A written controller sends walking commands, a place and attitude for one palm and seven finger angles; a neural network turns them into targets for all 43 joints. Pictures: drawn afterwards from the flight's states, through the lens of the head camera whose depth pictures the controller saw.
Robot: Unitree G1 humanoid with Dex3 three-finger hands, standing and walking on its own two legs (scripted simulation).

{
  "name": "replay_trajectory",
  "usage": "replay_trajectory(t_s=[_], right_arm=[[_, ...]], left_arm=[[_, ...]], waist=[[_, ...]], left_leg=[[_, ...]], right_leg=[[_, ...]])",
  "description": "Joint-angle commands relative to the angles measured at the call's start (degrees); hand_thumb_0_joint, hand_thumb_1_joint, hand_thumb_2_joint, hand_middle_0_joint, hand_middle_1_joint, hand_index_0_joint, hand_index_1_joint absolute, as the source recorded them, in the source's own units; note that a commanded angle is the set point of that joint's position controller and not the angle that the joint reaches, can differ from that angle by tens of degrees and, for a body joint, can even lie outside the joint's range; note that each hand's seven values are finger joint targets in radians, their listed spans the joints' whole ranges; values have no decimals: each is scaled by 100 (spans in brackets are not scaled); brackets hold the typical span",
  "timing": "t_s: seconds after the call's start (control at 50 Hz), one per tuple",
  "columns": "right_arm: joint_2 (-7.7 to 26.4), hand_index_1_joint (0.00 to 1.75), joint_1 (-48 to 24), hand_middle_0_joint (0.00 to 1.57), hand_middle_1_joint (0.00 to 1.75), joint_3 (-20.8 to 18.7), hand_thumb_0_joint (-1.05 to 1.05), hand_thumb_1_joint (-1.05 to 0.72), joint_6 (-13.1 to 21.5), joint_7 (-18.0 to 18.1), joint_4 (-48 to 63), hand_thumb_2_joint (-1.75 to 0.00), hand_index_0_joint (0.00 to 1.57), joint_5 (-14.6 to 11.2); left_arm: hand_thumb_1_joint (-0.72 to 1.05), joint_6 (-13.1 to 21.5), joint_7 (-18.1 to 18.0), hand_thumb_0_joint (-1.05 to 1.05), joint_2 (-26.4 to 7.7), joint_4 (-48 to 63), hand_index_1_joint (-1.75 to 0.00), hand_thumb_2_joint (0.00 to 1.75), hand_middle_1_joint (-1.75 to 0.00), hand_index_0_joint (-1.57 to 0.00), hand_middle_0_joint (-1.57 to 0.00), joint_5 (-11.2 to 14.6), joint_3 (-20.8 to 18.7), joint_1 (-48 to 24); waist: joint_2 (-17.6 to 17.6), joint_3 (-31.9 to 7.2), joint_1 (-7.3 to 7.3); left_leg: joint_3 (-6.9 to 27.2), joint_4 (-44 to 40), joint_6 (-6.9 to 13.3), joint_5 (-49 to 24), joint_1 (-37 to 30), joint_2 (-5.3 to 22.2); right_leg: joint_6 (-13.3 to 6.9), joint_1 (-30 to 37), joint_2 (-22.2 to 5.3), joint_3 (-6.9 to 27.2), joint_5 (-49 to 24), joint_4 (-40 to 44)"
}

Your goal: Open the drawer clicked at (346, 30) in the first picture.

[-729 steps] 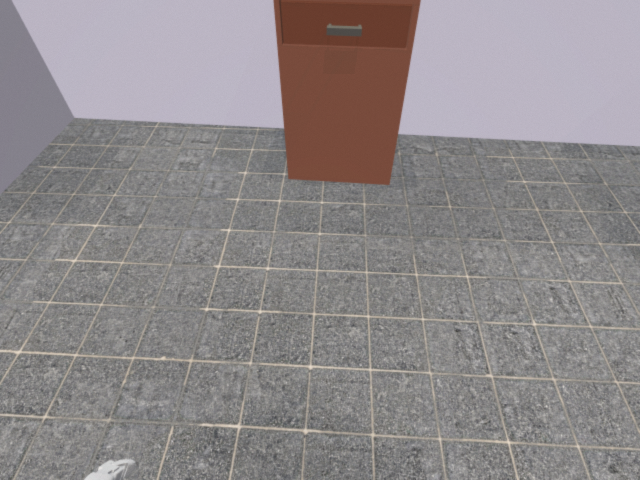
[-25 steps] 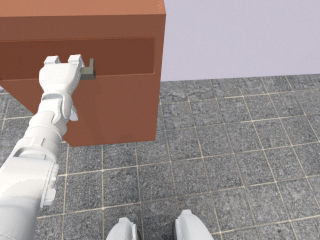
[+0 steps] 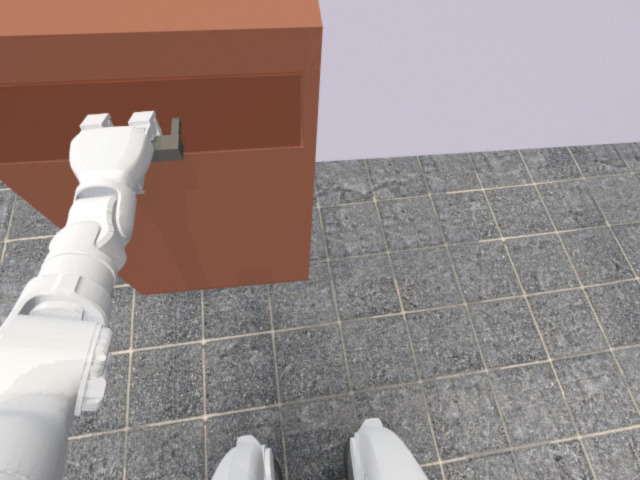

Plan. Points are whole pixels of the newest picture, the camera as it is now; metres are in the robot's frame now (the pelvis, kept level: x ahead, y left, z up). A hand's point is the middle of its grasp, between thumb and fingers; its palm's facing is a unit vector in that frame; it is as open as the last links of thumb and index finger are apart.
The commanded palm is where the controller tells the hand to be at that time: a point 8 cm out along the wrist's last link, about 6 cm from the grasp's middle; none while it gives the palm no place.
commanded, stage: close the thumb around the handle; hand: left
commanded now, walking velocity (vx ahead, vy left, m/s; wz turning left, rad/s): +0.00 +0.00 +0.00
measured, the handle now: (135, 138) +0.56 +0.21 +0.01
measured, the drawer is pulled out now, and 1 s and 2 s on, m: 0.00 0.04 0.24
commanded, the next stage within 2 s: pull the drawer open in 0.06 s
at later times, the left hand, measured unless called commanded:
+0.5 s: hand (131, 194) +0.49 +0.21 +0.00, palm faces -0.07 -0.04 -1.00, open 6.1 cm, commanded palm +0.45 +0.21 +0.05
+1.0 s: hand (129, 209) +0.46 +0.21 +0.00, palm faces -0.07 -0.02 -1.00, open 6.1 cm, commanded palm +0.44 +0.21 +0.05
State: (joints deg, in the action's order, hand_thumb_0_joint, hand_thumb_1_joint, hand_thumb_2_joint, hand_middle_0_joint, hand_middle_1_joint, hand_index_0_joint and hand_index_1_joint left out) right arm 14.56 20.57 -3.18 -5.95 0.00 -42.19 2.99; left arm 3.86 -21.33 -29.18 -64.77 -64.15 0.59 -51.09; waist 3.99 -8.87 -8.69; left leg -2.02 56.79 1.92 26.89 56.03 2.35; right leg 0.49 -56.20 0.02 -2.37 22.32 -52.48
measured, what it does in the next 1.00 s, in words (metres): stands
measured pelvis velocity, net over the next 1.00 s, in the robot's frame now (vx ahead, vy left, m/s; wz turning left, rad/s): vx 0.01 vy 0.00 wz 0.01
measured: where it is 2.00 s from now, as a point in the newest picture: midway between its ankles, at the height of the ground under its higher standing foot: outside the picture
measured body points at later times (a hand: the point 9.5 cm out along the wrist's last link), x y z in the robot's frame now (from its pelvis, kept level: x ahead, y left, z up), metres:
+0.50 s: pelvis +0.02 +0.00 +0.01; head +0.15 +0.00 +0.44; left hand +0.48 +0.21 +0.05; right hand +0.03 -0.27 -0.12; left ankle -0.01 +0.10 -0.67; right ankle +0.01 -0.13 -0.67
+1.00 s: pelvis +0.01 +0.00 +0.01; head +0.12 -0.01 +0.45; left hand +0.46 +0.21 +0.05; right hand +0.07 -0.28 -0.13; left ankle -0.01 +0.10 -0.67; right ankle +0.01 -0.13 -0.67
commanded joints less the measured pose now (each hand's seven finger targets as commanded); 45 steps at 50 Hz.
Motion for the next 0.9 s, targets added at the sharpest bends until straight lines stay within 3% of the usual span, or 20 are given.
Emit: replay_trajectory(t_s=[0.0,0.02,0.1,0.14,0.22,0.24,0.28,0.32,0.38,0.46,0.5,0.54,0.56,0.6,0.62,0.64,0.68,0.74,0.84,0.88], right_arm=[[1024,30,1033,20,30,-320,0,-90,46,83,190,-90,20,6],[1015,30,1065,20,30,-329,0,-90,56,91,195,-90,20,2],[1023,30,1043,20,30,-324,0,-90,48,98,185,-90,20,12],[1014,30,1033,20,30,-339,0,-90,52,90,183,-90,20,11],[990,30,983,20,30,-359,0,-90,37,60,274,-90,20,9],[991,30,939,20,30,-355,0,-90,23,58,275,-90,20,7],[950,30,938,20,30,-392,0,-90,25,37,335,-90,20,-3],[956,30,899,20,30,-403,0,-90,1,26,329,-90,20,0],[937,30,809,20,30,-417,0,-90,-31,9,363,-90,20,-25],[918,30,700,20,30,-431,0,-90,-78,1,389,-90,20,-28],[908,30,624,20,30,-440,0,-90,-102,-10,440,-90,20,-17],[858,30,562,20,30,-451,0,-90,-122,-13,481,-90,20,-41],[850,30,519,20,30,-455,0,-90,-123,-26,516,-90,20,-51],[849,30,441,20,30,-446,0,-90,-146,-30,572,-90,20,-60],[855,30,473,20,30,-443,0,-90,-137,5,452,-90,20,-52],[873,30,535,20,30,-437,0,-90,-129,35,326,-90,20,-33],[888,30,483,20,30,-424,0,-90,-116,65,328,-90,20,-13],[851,30,455,20,30,-425,0,-90,-102,65,313,-90,20,-9],[833,30,441,20,30,-397,0,-90,-82,101,376,-90,20,-32],[828,30,415,20,30,-392,0,-90,-51,115,398,-90,20,-33]], left_arm=[[90,54,-157,0,-1278,1032,-135,90,-135,-40,-40,138,-316,-2136],[90,75,-158,0,-1221,1089,-135,90,-135,-40,-40,132,-260,-2203],[90,108,-139,0,-1329,1130,-135,90,-135,-40,-40,150,-375,-2096],[90,117,-151,0,-1211,1090,-135,90,-135,-40,-40,144,-319,-1935],[90,157,-155,0,-1091,1257,-135,90,-135,-40,-40,169,-366,-1372],[90,139,-156,0,-1119,1258,-135,90,-135,-40,-40,177,-407,-1233],[90,142,-168,0,-808,1460,-135,90,-135,-40,-40,193,-252,-1006],[90,135,-189,0,-851,1537,-135,90,-135,-40,-40,203,-342,-708],[90,78,-237,0,-654,1691,-135,90,-135,-40,-40,194,-222,-506],[90,7,-321,0,-533,1882,-135,90,-135,-40,-40,163,-188,-290],[90,1,-346,0,-613,2150,-135,90,-135,-40,-40,186,-308,-42],[90,-32,-360,0,-344,2262,-135,90,-135,-40,-40,176,-134,165],[90,-45,-371,0,-269,2372,-135,90,-135,-40,-40,190,-111,359],[90,-83,-396,0,-271,2603,-135,90,-135,-40,-40,207,-138,531],[90,-59,-440,0,-187,2538,-135,90,-135,-40,-40,150,70,-407],[90,-61,-478,0,-379,2223,-135,90,-135,-40,-40,79,-21,-896],[90,-108,-538,0,-506,1871,-135,90,-135,-40,-40,-4,-151,-663],[90,-120,-568,0,-501,1865,-135,90,-135,-40,-40,-20,-131,-861],[90,-95,-483,0,-520,1631,-135,90,-135,-40,-40,34,-113,-967],[90,-41,-478,0,-601,1690,-135,90,-135,-40,-40,33,-139,-1082]], waist=[[245,-2876,-44],[203,-2889,-84],[179,-2883,-19],[247,-2838,-6],[244,-3040,183],[207,-2928,215],[113,-2949,226],[116,-2983,296],[-45,-2786,297],[1,-2632,347],[14,-2815,465],[-66,-2647,430],[-5,-2681,490],[-80,-2690,517],[-45,-2438,202],[-63,-2224,125],[-200,-2232,232],[137,-2468,272],[-125,-2525,239],[-24,-2604,246]], left_leg=[[285,-451,37,-2955,-2174,-209],[288,-452,45,-2958,-2184,-200],[285,-468,41,-3115,-2206,-200],[266,-451,33,-3173,-2258,-194],[248,-487,23,-3432,-2405,-188],[245,-510,13,-3485,-2392,-171],[223,-540,27,-3724,-2498,-158],[228,-551,18,-3921,-2592,-137],[192,-645,31,-3806,-2557,-141],[172,-730,16,-3966,-2692,-120],[164,-752,15,-4189,-2785,-135],[167,-794,13,-4304,-2846,-113],[172,-821,3,-4332,-2921,-110],[203,-849,-3,-4474,-3006,-101],[229,-794,-6,-4214,-2976,-85],[228,-763,-7,-3830,-2788,-112],[187,-779,3,-3554,-2616,-176],[187,-720,-23,-3724,-2764,-197],[162,-683,11,-3333,-2481,-257],[131,-671,24,-3148,-2420,-277]], right_leg=[[-226,1476,310,-21,-2083,433],[-213,1497,303,-21,-2116,441],[-221,1577,300,-16,-2244,424],[-218,1506,300,-23,-2234,439],[-225,1718,300,-20,-2384,426],[-228,1733,305,-34,-2419,428],[-215,1863,301,-46,-2600,478],[-207,1917,292,-25,-2720,480],[-210,2009,293,-41,-2710,562],[-218,2035,280,-46,-2762,614],[-235,2267,265,-16,-2970,607],[-219,2251,259,-31,-3027,650],[-224,2272,257,-34,-2972,670],[-238,2352,262,-41,-3027,677],[-205,2022,252,-60,-2908,683],[-208,1821,253,-65,-2633,657],[-242,1881,262,-47,-2506,640],[-260,1828,253,-27,-2554,567],[-242,1973,253,8,-2535,547],[-244,2012,248,40,-2515,543]])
